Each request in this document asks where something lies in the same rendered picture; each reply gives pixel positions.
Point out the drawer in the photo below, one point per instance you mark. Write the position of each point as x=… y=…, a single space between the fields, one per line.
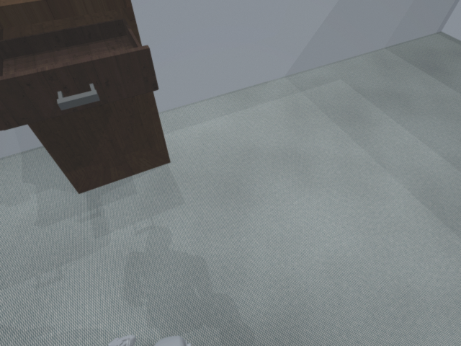
x=34 y=68

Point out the handle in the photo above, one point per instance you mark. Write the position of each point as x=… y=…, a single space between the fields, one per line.
x=77 y=99

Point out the cabinet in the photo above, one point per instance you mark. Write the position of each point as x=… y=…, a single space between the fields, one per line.
x=102 y=144

